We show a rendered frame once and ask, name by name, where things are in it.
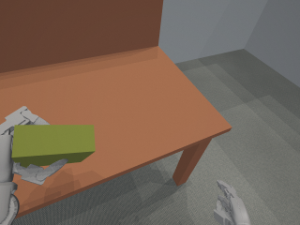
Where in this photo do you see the table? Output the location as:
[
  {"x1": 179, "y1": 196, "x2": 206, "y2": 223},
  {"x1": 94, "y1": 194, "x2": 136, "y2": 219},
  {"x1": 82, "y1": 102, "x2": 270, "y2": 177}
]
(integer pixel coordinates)
[{"x1": 0, "y1": 0, "x2": 232, "y2": 219}]

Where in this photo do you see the robot right hand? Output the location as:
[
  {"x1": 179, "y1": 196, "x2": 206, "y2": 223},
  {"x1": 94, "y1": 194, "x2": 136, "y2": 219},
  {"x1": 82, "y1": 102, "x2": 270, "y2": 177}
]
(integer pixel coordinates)
[{"x1": 214, "y1": 179, "x2": 251, "y2": 225}]

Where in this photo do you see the left robot forearm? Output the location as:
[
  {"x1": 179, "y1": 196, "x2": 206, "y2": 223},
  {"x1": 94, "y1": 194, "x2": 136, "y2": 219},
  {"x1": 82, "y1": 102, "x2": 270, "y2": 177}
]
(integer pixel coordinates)
[{"x1": 0, "y1": 182, "x2": 20, "y2": 225}]

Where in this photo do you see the sponge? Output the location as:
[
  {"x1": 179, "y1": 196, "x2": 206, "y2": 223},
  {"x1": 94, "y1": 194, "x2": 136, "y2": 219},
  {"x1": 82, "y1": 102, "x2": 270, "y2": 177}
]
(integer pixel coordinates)
[{"x1": 11, "y1": 125, "x2": 96, "y2": 168}]

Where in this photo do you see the robot left hand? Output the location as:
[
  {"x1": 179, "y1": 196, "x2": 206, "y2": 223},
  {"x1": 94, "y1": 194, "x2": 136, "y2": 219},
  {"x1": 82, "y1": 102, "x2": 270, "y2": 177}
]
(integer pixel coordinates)
[{"x1": 0, "y1": 106, "x2": 68, "y2": 186}]

